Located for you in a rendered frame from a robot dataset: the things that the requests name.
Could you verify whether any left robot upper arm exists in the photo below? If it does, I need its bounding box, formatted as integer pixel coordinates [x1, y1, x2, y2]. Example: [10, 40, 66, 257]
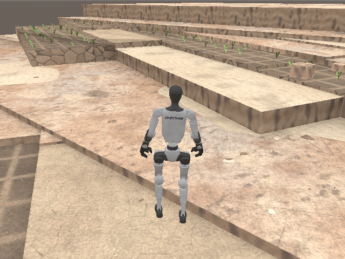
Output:
[147, 108, 163, 138]

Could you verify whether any robot left hand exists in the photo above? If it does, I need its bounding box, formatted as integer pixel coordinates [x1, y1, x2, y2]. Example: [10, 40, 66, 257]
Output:
[140, 146, 152, 158]

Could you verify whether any right robot upper arm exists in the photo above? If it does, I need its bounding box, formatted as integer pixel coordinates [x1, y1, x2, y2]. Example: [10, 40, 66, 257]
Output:
[186, 110, 199, 139]

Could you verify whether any robot left shin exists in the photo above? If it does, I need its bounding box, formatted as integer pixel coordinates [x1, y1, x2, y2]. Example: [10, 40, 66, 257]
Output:
[155, 176, 163, 210]

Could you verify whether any left robot forearm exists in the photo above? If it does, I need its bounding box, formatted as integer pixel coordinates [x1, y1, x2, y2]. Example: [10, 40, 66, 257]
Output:
[142, 129, 152, 148]

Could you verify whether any robot right hand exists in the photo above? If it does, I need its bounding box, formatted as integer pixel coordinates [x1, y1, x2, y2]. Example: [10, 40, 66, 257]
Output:
[191, 147, 203, 157]

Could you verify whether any right robot forearm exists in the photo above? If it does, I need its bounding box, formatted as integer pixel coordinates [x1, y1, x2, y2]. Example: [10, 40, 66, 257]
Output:
[193, 131, 203, 149]

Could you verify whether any robot right foot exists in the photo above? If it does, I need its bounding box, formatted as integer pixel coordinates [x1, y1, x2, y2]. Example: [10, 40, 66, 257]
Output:
[179, 210, 187, 223]

